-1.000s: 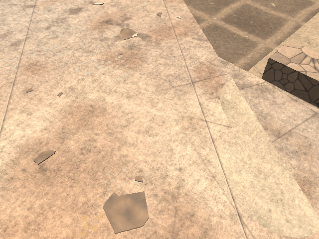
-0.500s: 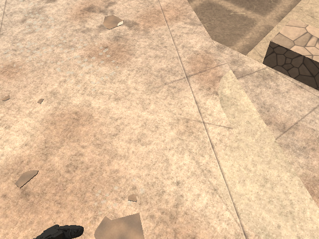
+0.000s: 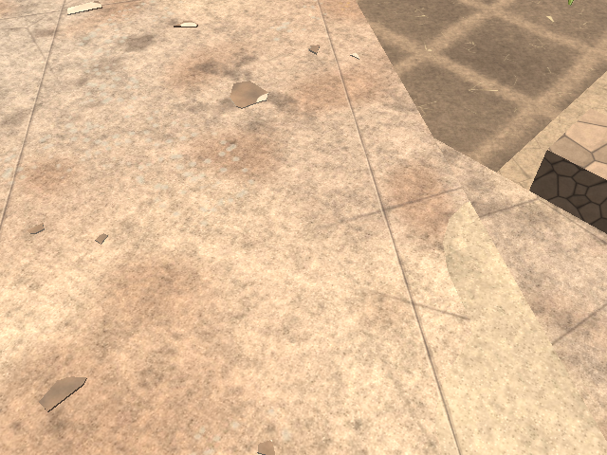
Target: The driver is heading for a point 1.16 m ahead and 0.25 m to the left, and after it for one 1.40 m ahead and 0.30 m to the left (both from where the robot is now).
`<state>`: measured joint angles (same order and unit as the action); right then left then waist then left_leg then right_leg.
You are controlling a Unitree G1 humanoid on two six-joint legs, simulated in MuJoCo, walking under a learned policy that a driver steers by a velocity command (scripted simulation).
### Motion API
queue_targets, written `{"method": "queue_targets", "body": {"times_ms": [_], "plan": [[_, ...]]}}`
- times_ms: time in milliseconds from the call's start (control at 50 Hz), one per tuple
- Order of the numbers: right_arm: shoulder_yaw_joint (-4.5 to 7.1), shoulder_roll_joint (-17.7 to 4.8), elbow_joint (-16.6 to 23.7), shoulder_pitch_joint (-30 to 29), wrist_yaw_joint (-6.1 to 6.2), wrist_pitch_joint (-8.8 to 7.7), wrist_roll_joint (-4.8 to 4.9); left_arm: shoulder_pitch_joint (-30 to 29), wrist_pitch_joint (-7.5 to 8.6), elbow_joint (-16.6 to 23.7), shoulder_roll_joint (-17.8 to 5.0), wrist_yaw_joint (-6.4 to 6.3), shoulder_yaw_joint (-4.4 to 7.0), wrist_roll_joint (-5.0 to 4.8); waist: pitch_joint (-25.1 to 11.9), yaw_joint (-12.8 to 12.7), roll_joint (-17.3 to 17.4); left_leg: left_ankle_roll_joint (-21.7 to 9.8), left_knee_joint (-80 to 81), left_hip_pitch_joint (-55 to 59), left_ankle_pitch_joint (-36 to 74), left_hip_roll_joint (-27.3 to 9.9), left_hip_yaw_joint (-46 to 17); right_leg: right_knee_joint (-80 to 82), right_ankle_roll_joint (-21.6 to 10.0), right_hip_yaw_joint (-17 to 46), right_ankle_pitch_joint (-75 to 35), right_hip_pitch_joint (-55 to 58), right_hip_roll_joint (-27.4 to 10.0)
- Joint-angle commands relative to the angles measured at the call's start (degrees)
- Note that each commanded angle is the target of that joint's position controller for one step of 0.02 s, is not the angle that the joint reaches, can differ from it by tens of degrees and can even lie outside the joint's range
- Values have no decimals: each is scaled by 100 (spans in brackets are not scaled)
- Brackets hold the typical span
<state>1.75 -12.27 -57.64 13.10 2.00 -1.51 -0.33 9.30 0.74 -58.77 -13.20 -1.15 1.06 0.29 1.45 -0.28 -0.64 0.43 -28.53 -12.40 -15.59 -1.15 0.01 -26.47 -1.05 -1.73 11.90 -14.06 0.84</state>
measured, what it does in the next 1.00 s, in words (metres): walks ahead: left foot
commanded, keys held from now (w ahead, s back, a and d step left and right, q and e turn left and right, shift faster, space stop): no key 0.06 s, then w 0.38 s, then w+q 0.56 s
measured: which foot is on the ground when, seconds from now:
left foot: down 0.00-0.32, up 0.34-0.76, down 0.78-1.00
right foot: down 0.00-0.76, up 0.78-1.00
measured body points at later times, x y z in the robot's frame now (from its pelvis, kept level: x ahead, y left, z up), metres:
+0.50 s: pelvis +0.13 -0.03 +0.01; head +0.15 -0.04 +0.46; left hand +0.09 +0.22 -0.14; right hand +0.24 -0.30 -0.13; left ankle +0.14 +0.12 -0.66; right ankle +0.05 -0.11 -0.74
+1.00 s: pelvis +0.40 +0.04 +0.00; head +0.42 +0.04 +0.45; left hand +0.48 +0.33 -0.11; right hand +0.53 -0.21 -0.12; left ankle +0.42 +0.10 -0.74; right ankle +0.50 -0.14 -0.66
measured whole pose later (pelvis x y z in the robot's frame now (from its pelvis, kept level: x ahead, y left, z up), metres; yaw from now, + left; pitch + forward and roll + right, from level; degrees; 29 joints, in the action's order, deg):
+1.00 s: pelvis +0.40 +0.04 +0.00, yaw +14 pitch +0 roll +1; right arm 3.7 -14.3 -49.9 15.0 -1.5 -4.3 0.3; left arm 7.2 7.0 -49.1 -16.2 -0.9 2.8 0.5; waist 2.2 1.7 -1.3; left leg -6.9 -20.0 -12.7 -7.3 8.1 -2.2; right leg -59.0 0.7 5.3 14.6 -34.5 -6.4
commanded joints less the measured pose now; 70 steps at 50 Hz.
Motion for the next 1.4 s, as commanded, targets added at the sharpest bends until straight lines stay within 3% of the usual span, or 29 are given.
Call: {"method": "queue_targets", "body": {"times_ms": [20, 60, 120, 180, 240, 300, 340, 360, 420, 460, 560, 660, 720, 760, 780, 800, 820, 840, 880, 940, 1000, 1140, 1240, 1260, 1280, 1300, 1320, 1340, 1400], "plan": [[124, -695, 107, 193, 12, -37, 19, -56, 34, 131, -561, -18, 104, -33, -362, 51, 169, -177, 444, 139, 1476, -254, -252, 207, -167, 265, -1151, 371, -259], [122, -690, 72, 181, 8, -15, 24, -35, 2, 61, -569, -32, 107, -41, -364, 48, 109, -187, 437, 171, 1635, -238, -229, 170, -159, 265, -1315, 450, -265], [181, -779, -51, 333, 8, 44, 102, 107, -50, -101, -558, -39, 130, -103, -204, 53, 261, -446, 552, 42, -677, -174, -279, -164, -228, -53, 953, 146, 41], [266, -1006, -78, 672, -2, -76, 191, -218, 130, 54, -450, 9, 117, -130, 559, 220, 726, -1049, 1253, 124, -2466, -1028, -1586, -923, -292, -133, 1662, -1158, 86], [327, -1075, -108, 721, -41, -270, 185, -403, 402, 191, -404, 134, 114, -168, 740, 136, 968, -1429, 1408, 484, -1252, -1781, -2448, -1317, -456, 25, 1280, -1626, -157], [318, -1000, 216, -140, -105, -260, 221, 834, 444, -320, -598, 174, 249, -203, 326, -544, 614, -833, 623, -701, -125, -993, -1099, -27, -574, 73, 536, 746, -92], [174, -474, 618, -488, -99, -409, 130, 2158, 462, -618, -1597, 188, 526, -195, -112, -930, -1725, -74, -2782, -2812, -905, 403, 228, 1392, -1580, 3580, 404, 2690, -1977], [234, -681, 593, -460, -119, -475, 203, 1916, 530, -549, -1089, 195, 350, -95, -7, -693, -1017, -146, -3824, -3440, -1570, 194, -376, 1319, -1666, 3769, -74, 2770, -2222], [279, -710, 507, -424, -212, -543, 261, 1332, 602, -321, -627, 244, 185, -87, 243, -302, -212, -415, -3917, -3783, -283, -398, -360, 1240, -1155, 2128, -1425, 2500, -1749], [293, -581, 531, -477, -274, -479, 225, 1406, 522, -328, -466, 213, 107, -43, 166, -223, -341, -356, -3487, -3387, 171, -525, -168, 1387, -938, 1391, -2010, 2194, -1452], [107, -188, 981, -1473, -340, -343, 204, 1315, 467, -238, -757, 23, 118, 58, 552, -313, -285, -185, -1582, -2745, 1390, -320, 166, 1992, -790, 300, -2040, 1148, -1124], [51, -320, 1354, -2116, -489, -317, 234, 1681, 477, -335, -847, -1, 169, -36, 690, -362, -284, -486, -569, -2338, 1818, -121, 343, 2034, -704, -246, -2573, 1569, -1391], [181, -604, 1433, -1812, -586, -324, 201, 1481, 381, -187, -1050, -48, 242, -19, 186, 37, -516, -801, -614, -1702, 1240, 258, 641, 959, -530, -540, -5312, 2206, -1535], [437, -1037, 1096, -396, -590, -271, 213, 1274, 254, -7, -1148, -95, 275, 37, -632, 777, -625, -1074, -471, 22, 1061, 607, 732, -1017, -362, -706, -6166, 1876, -1418], [602, -1392, 936, 487, -501, -204, 197, 1236, 278, 141, -1133, -98, 244, 75, -1083, 1147, -218, -1355, -328, 1674, 772, 79, -298, -2661, -196, -692, -4773, 517, -1207], [645, -1804, 953, 747, -445, -192, 175, 1901, 455, 344, -196, 77, -31, 160, -1918, 509, 1339, -2561, 101, 3782, -365, -1601, -3603, -5081, 166, -356, 982, -2043, 48], [532, -1397, 921, 882, -405, -205, 111, 1311, 749, 450, -562, 189, 49, -77, -2197, 814, 944, -2585, 1211, 3851, -1136, -1807, -4924, -5875, -19, 801, 1857, -2800, 213], [472, -1186, 962, 491, -383, -282, 95, 644, 902, 741, -981, 216, 173, -292, -1155, 761, 796, -2211, 1442, 3068, -844, -1594, -4079, -5703, -191, 879, 1360, -3285, -140], [364, -882, 1213, -391, -434, -400, 68, 475, 929, 782, -1006, 96, 244, -180, -374, 173, -154, -1906, 1643, 1164, 514, -1131, -2815, -4729, -169, 803, 669, -2591, -566], [325, -866, 1327, -599, -386, -406, 71, 735, 661, 894, -838, 26, 313, -29, -189, -245, 83, -1787, 1837, -144, 1120, -741, -2007, -3784, 83, 740, 581, -1771, -814], [400, -1154, 1312, -195, -234, -393, 73, 5, 552, 1238, -726, -44, 303, 99, 26, -57, 247, -1741, 1953, -729, 1075, -520, -1647, -2607, 379, 526, -342, -1856, -702], [432, -1191, 1176, 587, -123, -263, 190, -1279, 640, 1762, -674, 78, 241, -56, -83, 469, 496, -1275, 1375, -268, 559, -418, -1841, -382, 413, 611, -1753, -1387, -212], [382, -1041, 1251, 663, -68, -166, 111, -610, 814, 1691, -1050, 183, 380, -75, -417, 8, 797, -1065, 216, 452, 1142, -519, -2347, 299, 12, 520, -836, -336, -137], [270, -744, 1301, 677, -96, -195, 70, 137, 852, 1561, -1273, 157, 461, 29, -1027, -319, 626, -886, -834, 128, 1316, -240, -2015, 145, -324, 885, -787, 878, -627], [170, -445, 1381, 1184, -124, -258, 121, 1032, 834, 1443, -1757, 121, 586, 138, -1913, -384, -461, -461, -2664, -1430, 234, 461, -1257, 154, -1091, 2666, -366, 2987, -1822], [135, -530, 1370, 1634, -134, -305, 249, 1494, 727, 1117, -1751, 185, 647, -15, -2162, -315, -1839, -281, -3994, -2820, -1796, 614, -904, 798, -1666, 4713, 1041, 3646, -2567], [252, -1104, 1348, 1230, -125, -318, 299, 1178, 706, 1278, -1186, 207, 495, -99, -1334, -445, -1010, -292, -4473, -3354, -1497, 298, -1149, 1007, -1431, 4388, 1849, 3082, -2332], [281, -1199, 1455, 649, -118, -311, 247, 829, 660, 1356, -953, 201, 422, -74, -711, -451, -527, -290, -4526, -3410, -998, 88, -976, 1047, -1184, 3493, 1504, 2371, -2054], [273, -915, 1609, 254, -154, -319, 94, 343, 620, 1359, -706, 217, 307, 39, -95, -85, -414, -278, -3659, -2840, -288, -362, -694, 1458, -1032, 2184, -113, 961, -1444]]}}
